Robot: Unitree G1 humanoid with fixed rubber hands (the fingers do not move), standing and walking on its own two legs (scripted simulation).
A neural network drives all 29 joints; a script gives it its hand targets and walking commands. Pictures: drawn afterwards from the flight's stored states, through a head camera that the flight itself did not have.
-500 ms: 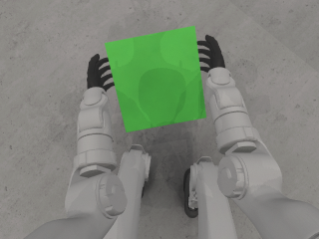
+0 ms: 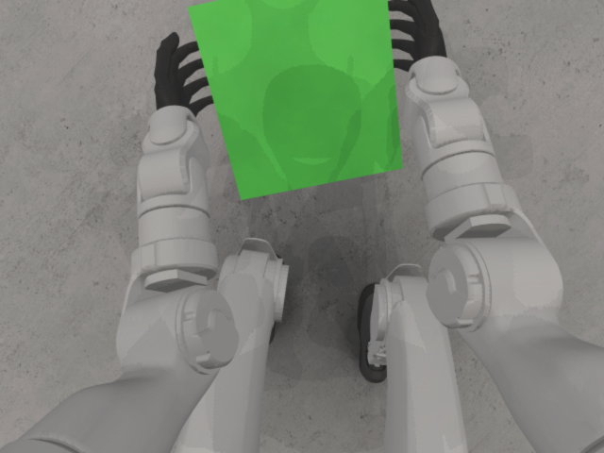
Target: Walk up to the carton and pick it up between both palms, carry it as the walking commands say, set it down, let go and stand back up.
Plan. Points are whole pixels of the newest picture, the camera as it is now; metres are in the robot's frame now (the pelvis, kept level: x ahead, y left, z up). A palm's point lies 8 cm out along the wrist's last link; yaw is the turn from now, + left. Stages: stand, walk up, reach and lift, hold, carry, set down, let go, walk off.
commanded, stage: set down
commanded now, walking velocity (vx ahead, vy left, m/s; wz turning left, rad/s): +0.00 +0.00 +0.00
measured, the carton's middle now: (301, 89) +0.53 +0.09 -0.21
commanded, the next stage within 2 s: none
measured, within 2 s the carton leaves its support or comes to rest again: neither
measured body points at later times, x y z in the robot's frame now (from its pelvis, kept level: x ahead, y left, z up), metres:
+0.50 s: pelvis +0.00 +0.00 -0.05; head +0.35 +0.02 +0.22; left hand +0.49 +0.23 -0.20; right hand +0.58 -0.05 -0.20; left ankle +0.12 +0.14 -0.44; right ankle +0.09 -0.11 -0.44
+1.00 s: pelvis -0.01 +0.00 -0.08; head +0.35 +0.02 +0.18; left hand +0.50 +0.24 -0.23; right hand +0.59 -0.04 -0.23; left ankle +0.12 +0.14 -0.44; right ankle +0.09 -0.11 -0.44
